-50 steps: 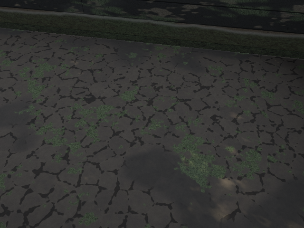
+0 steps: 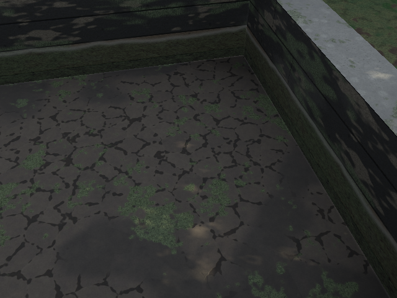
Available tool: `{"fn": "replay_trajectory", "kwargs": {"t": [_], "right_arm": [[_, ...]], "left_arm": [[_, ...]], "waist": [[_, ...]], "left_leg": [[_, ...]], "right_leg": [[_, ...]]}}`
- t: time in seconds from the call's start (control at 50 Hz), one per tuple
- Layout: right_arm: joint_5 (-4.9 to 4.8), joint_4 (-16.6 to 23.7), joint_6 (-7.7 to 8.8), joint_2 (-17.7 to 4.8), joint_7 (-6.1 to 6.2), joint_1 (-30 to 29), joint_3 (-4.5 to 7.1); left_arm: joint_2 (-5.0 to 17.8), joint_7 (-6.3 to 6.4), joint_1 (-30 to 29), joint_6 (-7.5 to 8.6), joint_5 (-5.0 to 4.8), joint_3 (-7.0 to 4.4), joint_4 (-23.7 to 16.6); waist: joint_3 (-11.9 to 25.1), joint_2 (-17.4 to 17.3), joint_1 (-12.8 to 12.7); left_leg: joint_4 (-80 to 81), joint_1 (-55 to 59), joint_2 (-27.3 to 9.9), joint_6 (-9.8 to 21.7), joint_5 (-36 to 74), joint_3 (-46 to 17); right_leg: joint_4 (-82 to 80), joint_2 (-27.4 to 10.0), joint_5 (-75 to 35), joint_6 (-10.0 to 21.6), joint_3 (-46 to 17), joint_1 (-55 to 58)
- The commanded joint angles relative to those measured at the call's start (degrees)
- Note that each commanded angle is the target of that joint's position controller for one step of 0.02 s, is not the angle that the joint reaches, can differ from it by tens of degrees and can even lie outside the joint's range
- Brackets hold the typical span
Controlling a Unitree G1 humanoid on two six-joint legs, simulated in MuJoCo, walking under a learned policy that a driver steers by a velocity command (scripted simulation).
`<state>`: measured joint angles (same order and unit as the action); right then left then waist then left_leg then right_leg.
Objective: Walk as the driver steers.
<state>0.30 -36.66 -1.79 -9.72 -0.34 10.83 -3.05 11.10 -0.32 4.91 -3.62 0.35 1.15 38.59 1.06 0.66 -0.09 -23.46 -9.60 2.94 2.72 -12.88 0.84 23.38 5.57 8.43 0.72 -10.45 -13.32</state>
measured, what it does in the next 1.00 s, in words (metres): stands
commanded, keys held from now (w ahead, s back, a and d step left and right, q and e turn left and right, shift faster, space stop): no key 0.04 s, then w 0.96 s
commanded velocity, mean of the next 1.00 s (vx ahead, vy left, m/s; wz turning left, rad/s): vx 0.38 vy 0.00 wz -0.03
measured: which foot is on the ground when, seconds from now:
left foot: down 0.00-1.00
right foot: down 0.00-1.00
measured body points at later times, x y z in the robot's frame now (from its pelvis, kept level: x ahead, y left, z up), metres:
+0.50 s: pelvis +0.06 +0.01 -0.02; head +0.06 +0.01 +0.43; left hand +0.23 +0.24 -0.11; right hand +0.22 -0.21 -0.12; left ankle +0.00 +0.09 -0.74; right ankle +0.04 -0.10 -0.74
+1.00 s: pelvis +0.04 -0.01 -0.02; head +0.03 -0.01 +0.43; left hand +0.24 +0.19 -0.10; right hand +0.23 -0.21 -0.10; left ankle +0.00 +0.09 -0.74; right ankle +0.04 -0.09 -0.74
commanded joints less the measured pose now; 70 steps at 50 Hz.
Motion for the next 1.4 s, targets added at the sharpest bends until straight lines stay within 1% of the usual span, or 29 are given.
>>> {"fn": "replay_trajectory", "kwargs": {"t": [0.02,0.04,0.06,0.08,0.1,0.12,0.16,0.26,0.28,0.3,0.36,0.4,0.42,0.44,0.46,0.5,0.52,0.58,0.64,0.72,0.76,0.78,0.8,0.82,0.84,0.88,0.9,0.98,1.4], "right_arm": [[-0.02,5.4,0.98,-4.4,-0.09,-5.4,1.41],[-0.03,5.2,0.89,-4.5,-0.11,-5.1,1.47],[0.23,5.1,0.58,-4.2,-0.19,-5.0,1.37],[0.34,5.1,0.35,-4.1,-0.25,-5.1,1.32],[0.82,5.2,0.2,-3.9,-0.11,-5.4,1.05],[1.02,4.7,0.33,-4.3,-0.31,-4.5,0.94],[1.01,4.6,0.41,-4.6,-0.41,-4.7,1.11],[0.7,4.6,0.1,-5.4,-0.16,-4.1,1.56],[1.0,4.8,-0.05,-4.9,0.03,-4.8,1.27],[0.41,3.9,-0.1,-5.8,0.75,-2.7,1.77],[0.43,3.7,-0.47,-6.3,1.37,-1.8,2.01],[0.24,3.8,-0.56,-6.7,1.45,-2.1,2.11],[0.06,5.0,-1.1,-7.2,1.68,-3.8,2.3],[0.37,4.7,-1.31,-7.5,1.85,-3.1,2.54],[0.5,4.7,-1.44,-7.4,1.93,-2.4,2.65],[0.75,4.8,-1.88,-7.5,2.05,-2.9,2.86],[0.94,5.0,-2.11,-7.4,2.13,-3.4,2.91],[1.26,5.7,-2.49,-6.3,2.13,-5.1,2.71],[1.49,6.1,-2.46,-5.3,1.94,-6.4,2.47],[1.44,6.3,-2.32,-4.8,1.86,-7.1,2.2],[1.4,6.5,-2.49,-4.4,1.77,-7.7,2.08],[1.27,5.7,-1.9,-4.1,1.72,-6.1,2.13],[1.04,6.1,-1.77,-3.5,1.47,-7.3,1.78],[1.06,6.3,-1.64,-3.5,1.32,-8.2,1.58],[1.01,6.4,-1.48,-3.5,1.19,-8.6,1.48],[0.96,6.6,-1.13,-3.4,1.09,-8.6,1.27],[1.14,6.8,-1.24,-2.9,1.08,-8.3,1.15],[1.22,7.0,-1.03,-3.1,1.17,-7.9,1.15],[1.48,6.6,-0.92,-3.6,1.34,-4.8,1.26]], "left_arm": [[4.3,0.62,-3.2,1.21,-0.18,-0.88,-2.6],[4.2,0.75,-3.3,1.34,-0.24,-0.8,-2.4],[4.1,0.77,-2.8,1.5,-0.07,-0.58,-1.9],[4.0,0.84,-3.0,1.55,-0.13,-0.47,-1.6],[3.7,0.92,-3.3,1.14,0.29,-0.13,-1.9],[3.8,0.86,-4.0,0.74,0.5,-0.07,-2.1],[4.7,0.93,-3.4,0.43,0.41,-0.14,-1.9],[5.3,1.3,-1.8,0.95,0.46,-0.17,-2.0],[3.6,1.01,-2.3,0.95,0.45,0.46,-2.7],[3.3,1.41,-1.7,0.65,0.76,0.22,-2.9],[3.9,1.98,0.3,0.49,0.64,0.01,-2.9],[3.7,2.19,-0.1,0.22,0.74,-0.01,-3.6],[3.5,1.43,-2.3,0.29,1.45,-0.1,-4.9],[3.5,1.34,-0.9,0.52,1.62,-0.18,-4.6],[3.2,1.44,-0.4,0.75,1.66,-0.2,-4.4],[3.2,1.72,-1.1,0.9,1.37,-0.3,-4.6],[3.4,1.77,-1.4,0.84,1.08,-0.4,-4.8],[3.6,1.7,-3.1,0.42,0.81,-0.38,-5.2],[3.2,1.46,-4.6,0.16,0.69,-0.13,-5.7],[3.0,1.27,-5.1,0.3,0.87,0.04,-6.2],[3.0,0.99,-5.8,0.44,0.65,0.04,-6.6],[2.6,1.71,-3.4,0.33,0.0,0.25,-5.8],[2.8,1.7,-6.1,0.01,-0.1,0.36,-6.4],[2.9,1.62,-7.2,-0.24,-0.1,0.38,-7.0],[2.9,1.5,-7.6,-0.38,-0.06,0.45,-7.4],[2.9,1.3,-7.4,-0.41,0.05,0.58,-7.8],[2.7,1.28,-6.7,0.02,-0.04,0.7,-7.7],[2.4,1.13,-6.5,0.61,0.04,1.01,-8.2],[2.1,1.25,-4.4,1.03,0.32,1.3,-8.6]], "waist": [[0.7,1.2,-0.5],[1.0,1.2,-0.2],[2.5,1.0,0.0],[2.7,0.8,0.3],[2.0,2.0,0.2],[1.9,1.1,0.4],[1.5,-0.1,0.3],[0.4,-2.8,0.3],[0.3,-2.5,-0.3],[1.3,-2.7,-0.2],[1.6,-3.1,-0.4],[0.9,-3.7,-0.2],[-1.7,-3.9,-1.1],[1.0,-3.7,-1.2],[2.5,-3.4,-0.8],[4.4,-2.0,-0.6],[5.5,-1.4,-0.7],[7.2,0.3,-0.7],[7.4,0.5,-0.7],[6.9,-0.8,-0.8],[6.6,-1.3,-1.0],[9.7,-1.9,-0.4],[4.8,-0.9,0.3],[2.7,-0.6,0.1],[1.6,-0.5,-0.1],[0.7,-0.1,-0.4],[0.9,0.7,-0.7],[0.5,-0.1,-0.7],[1.6,-0.6,-0.7]], "left_leg": [[6.2,0.1,-6.3,-0.8,-2.3,-7.2],[5.9,0.9,-6.4,-0.8,-0.7,-7.1],[6.1,1.8,-6.5,-0.9,-2.2,-7.0],[6.6,1.8,-6.4,-1.1,-4.4,-7.1],[7.5,1.6,-6.7,-0.7,-5.9,-6.8],[7.5,1.8,-6.2,-0.5,-7.1,-6.4],[6.9,3.1,-6.0,0.0,-7.6,-6.3],[5.6,5.4,-7.1,2.2,-6.0,-7.9],[4.3,5.0,-7.2,2.0,-2.4,-7.1],[2.1,7.9,-7.0,2.5,4.5,-7.1],[-1.8,10.8,-7.8,3.4,15.2,-7.0],[-3.9,10.0,-7.0,3.0,19.9,-6.1],[-6.4,9.4,-8.9,3.4,33.0,-8.0],[-8.0,11.1,-9.6,3.9,39.4,-8.2],[-9.2,11.4,-9.7,4.0,42.9,-8.4],[-11.2,10.3,-8.6,3.1,44.9,-7.4],[-11.9,9.6,-7.4,2.3,42.9,-6.3],[-13.0,6.0,-5.0,0.2,33.7,-4.0],[-13.3,4.5,-4.2,-0.8,26.6,-3.0],[-12.7,4.7,-4.7,-0.4,24.0,-3.4],[-12.3,5.2,-5.2,-0.3,22.6,-3.6],[-11.0,6.2,-4.1,-0.4,9.6,-2.4],[-9.7,2.8,-3.8,-0.5,5.0,-2.5],[-9.0,1.2,-3.8,-0.5,2.9,-2.7],[-8.8,0.5,-3.8,-0.4,1.7,-2.9],[-8.5,-0.2,-3.9,-0.4,0.0,-3.1],[-8.3,-0.2,-4.1,0.0,-1.0,-3.3],[-8.0,-0.2,-4.1,0.0,-1.8,-3.4],[-9.0,1.3,-4.4,0.4,3.0,-3.7]], "right_leg": [[-4.5,-5.6,1.1,-0.5,-5.1,-0.4],[-4.4,-5.6,0.5,-0.5,-5.0,-0.5],[-4.6,-5.6,1.3,-0.2,-4.9,0.1],[-4.6,-5.5,1.9,-0.1,-4.8,0.3],[-5.0,-5.4,3.1,0.2,-4.6,0.1],[-4.8,-5.7,3.9,0.4,-4.5,-0.3],[-3.7,-5.2,4.5,0.7,-3.9,-1.9],[1.6,-4.1,6.2,1.4,-1.1,-5.4],[1.0,-4.3,4.1,1.4,-1.4,-4.6],[2.6,-4.0,4.1,2.5,-0.2,-5.1],[5.2,-3.7,3.2,2.8,1.2,-6.6],[7.3,-3.4,0.3,2.8,1.7,-6.0],[9.7,-3.6,-4.6,2.4,3.3,-8.5],[10.4,-3.5,-5.1,2.2,3.8,-7.9],[10.7,-3.6,-6.2,2.3,4.3,-6.6],[11.3,-3.8,-13.3,3.1,5.1,-3.4],[11.7,-3.9,-17.3,3.3,5.2,-1.7],[12.5,-5.0,-26.4,4.3,5.0,2.4],[12.5,-6.1,-28.3,4.9,4.6,3.1],[12.1,-6.3,-23.8,4.4,4.7,1.8],[11.7,-6.2,-20.1,4.3,4.6,-0.3],[9.1,-6.1,-10.2,4.4,2.4,1.2],[8.2,-6.2,-7.3,4.4,1.9,-0.3],[7.7,-6.3,-5.5,4.3,1.5,-1.3],[7.4,-6.3,-4.0,4.2,1.4,-2.0],[6.7,-6.2,-1.6,4.1,1.1,-3.1],[5.8,-6.0,1.2,4.1,1.3,-3.3],[5.1,-5.9,3.0,4.1,1.1,-4.0],[7.2,-5.4,-1.3,4.3,2.4,-3.4]]}}
Velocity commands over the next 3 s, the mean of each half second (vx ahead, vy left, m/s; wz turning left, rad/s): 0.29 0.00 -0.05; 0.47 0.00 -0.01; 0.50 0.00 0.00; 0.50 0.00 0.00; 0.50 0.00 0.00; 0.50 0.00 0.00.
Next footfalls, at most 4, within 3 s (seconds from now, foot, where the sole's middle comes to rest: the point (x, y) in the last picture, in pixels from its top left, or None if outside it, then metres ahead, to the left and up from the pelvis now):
none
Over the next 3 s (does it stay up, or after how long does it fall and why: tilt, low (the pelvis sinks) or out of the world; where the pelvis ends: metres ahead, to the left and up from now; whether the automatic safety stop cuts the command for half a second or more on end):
stays up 0.06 -0.02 -0.02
